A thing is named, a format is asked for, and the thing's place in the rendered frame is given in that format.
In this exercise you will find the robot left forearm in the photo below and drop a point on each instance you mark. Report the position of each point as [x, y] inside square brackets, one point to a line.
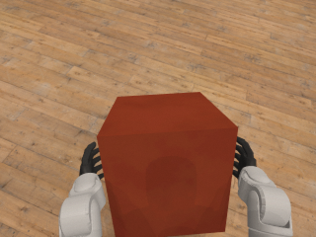
[80, 213]

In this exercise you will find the left robot hand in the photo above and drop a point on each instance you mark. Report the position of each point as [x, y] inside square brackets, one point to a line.
[88, 161]

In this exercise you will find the right robot hand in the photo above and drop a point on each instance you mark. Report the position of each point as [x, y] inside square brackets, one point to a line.
[245, 158]

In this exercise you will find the carton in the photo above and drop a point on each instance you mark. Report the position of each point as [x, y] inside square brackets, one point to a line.
[168, 163]

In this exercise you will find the robot right forearm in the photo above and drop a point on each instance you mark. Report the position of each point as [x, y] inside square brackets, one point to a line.
[268, 207]

